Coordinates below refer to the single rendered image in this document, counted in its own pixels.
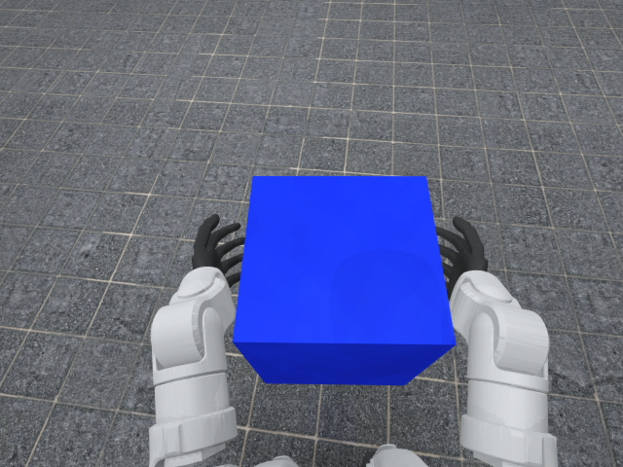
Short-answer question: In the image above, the robot left hand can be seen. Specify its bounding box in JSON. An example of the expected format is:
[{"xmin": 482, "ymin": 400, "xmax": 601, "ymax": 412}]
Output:
[{"xmin": 192, "ymin": 214, "xmax": 245, "ymax": 288}]

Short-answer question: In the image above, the carton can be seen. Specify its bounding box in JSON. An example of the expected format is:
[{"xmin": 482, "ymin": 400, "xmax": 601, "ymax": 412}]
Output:
[{"xmin": 233, "ymin": 176, "xmax": 456, "ymax": 385}]

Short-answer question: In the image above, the robot right hand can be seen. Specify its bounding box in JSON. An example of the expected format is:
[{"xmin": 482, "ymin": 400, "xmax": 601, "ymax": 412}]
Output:
[{"xmin": 435, "ymin": 216, "xmax": 488, "ymax": 300}]

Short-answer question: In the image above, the right robot forearm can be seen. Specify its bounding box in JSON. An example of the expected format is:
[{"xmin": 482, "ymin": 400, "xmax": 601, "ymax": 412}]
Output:
[{"xmin": 449, "ymin": 270, "xmax": 558, "ymax": 467}]

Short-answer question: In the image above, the left robot forearm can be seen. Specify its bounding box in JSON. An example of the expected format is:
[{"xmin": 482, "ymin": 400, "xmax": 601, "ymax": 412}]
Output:
[{"xmin": 149, "ymin": 267, "xmax": 238, "ymax": 467}]

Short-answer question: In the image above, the right robot shin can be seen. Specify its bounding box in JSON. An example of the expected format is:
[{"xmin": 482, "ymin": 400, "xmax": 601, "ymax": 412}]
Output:
[{"xmin": 373, "ymin": 444, "xmax": 397, "ymax": 458}]

